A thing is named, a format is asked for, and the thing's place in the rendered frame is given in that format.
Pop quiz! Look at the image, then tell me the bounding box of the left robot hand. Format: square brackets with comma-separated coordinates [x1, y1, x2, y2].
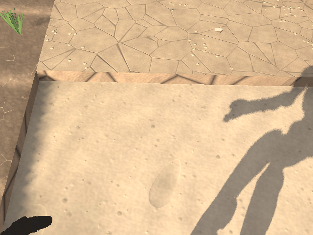
[0, 215, 53, 235]

